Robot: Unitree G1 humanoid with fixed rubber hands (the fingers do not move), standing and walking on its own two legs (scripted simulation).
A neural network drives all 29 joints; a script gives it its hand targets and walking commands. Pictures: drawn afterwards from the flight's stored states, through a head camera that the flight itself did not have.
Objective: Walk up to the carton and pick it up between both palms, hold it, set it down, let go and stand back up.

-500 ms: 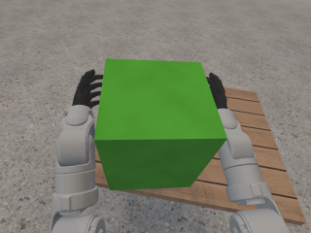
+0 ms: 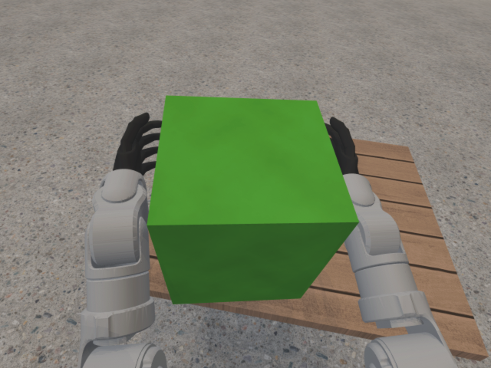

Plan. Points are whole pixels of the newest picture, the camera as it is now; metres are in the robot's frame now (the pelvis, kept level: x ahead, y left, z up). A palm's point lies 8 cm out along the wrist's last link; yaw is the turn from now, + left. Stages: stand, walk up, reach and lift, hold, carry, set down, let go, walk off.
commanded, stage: hold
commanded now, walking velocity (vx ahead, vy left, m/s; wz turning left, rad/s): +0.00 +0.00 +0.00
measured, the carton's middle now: (240, 208) +0.33 -0.01 +0.14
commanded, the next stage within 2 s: set down in 0.36 s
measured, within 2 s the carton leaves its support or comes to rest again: neither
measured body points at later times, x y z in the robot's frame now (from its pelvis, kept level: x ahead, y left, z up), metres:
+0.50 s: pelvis +0.00 +0.00 +0.00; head -0.02 +0.03 +0.45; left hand +0.37 +0.14 +0.20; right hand +0.36 -0.16 +0.19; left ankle +0.01 +0.12 -0.75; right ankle +0.01 -0.10 -0.75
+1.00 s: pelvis +0.03 +0.00 +0.00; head +0.03 +0.03 +0.45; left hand +0.39 +0.14 +0.13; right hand +0.37 -0.17 +0.12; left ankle +0.01 +0.12 -0.75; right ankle +0.01 -0.10 -0.75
